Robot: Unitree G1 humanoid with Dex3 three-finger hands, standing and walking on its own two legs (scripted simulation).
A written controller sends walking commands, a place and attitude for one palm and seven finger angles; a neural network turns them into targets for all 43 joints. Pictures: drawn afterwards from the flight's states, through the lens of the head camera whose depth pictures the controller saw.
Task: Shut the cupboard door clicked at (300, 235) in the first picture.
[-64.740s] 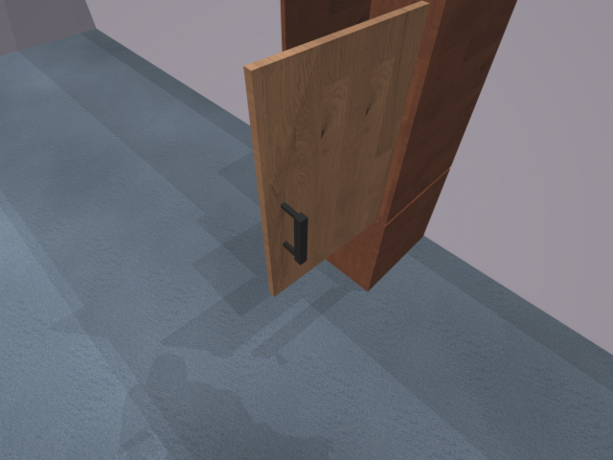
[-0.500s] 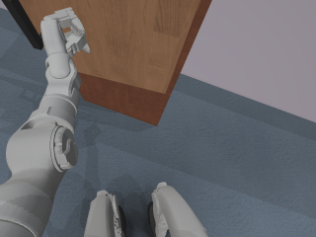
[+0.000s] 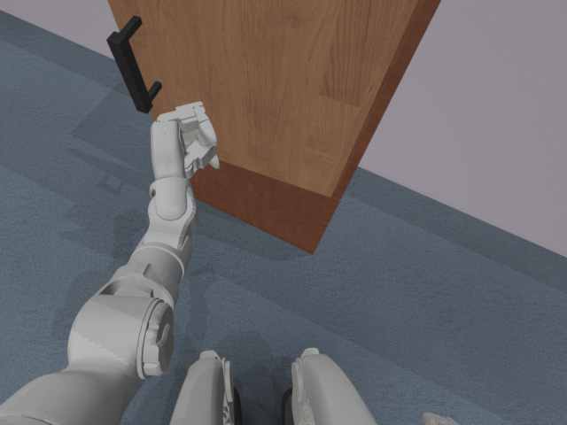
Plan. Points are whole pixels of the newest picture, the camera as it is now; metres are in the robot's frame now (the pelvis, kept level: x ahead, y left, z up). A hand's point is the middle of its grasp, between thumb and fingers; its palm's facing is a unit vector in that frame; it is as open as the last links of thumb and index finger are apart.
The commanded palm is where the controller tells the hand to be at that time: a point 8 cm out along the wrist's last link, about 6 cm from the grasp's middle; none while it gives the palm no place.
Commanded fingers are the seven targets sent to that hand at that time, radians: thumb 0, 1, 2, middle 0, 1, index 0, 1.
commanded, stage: draw the hand back to the body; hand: left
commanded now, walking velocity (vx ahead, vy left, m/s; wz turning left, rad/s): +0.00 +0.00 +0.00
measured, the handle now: (139, 68) +0.65 +0.18 +0.03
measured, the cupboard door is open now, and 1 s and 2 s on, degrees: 7 7 7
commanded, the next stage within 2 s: step back with the hand held close in 1.66 s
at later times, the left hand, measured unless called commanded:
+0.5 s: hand (135, 167) +0.40 +0.13 +0.13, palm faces +0.08 -1.00 -0.03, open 3.1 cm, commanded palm +0.35 +0.18 +0.13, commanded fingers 0.00 0.90 0.90 -1.25 -1.44 -1.25 -1.44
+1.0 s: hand out of the picture +0.28 +0.23 +0.22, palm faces +0.26 -0.93 -0.27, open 4.0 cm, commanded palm +0.24 +0.28 +0.25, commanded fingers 0.00 0.90 0.90 -0.56 -0.69 -0.56 -0.69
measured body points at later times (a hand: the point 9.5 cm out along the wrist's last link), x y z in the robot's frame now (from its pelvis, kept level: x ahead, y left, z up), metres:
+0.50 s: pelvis +0.01 +0.00 +0.07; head +0.08 +0.00 +0.52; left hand +0.39 +0.19 +0.13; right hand +0.08 -0.25 -0.05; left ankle +0.04 +0.09 -0.61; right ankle +0.01 -0.08 -0.61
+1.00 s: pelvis +0.04 +0.02 +0.13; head +0.02 +0.00 +0.58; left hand +0.26 +0.28 +0.24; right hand +0.25 -0.18 +0.06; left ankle +0.04 +0.09 -0.61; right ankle +0.01 -0.08 -0.61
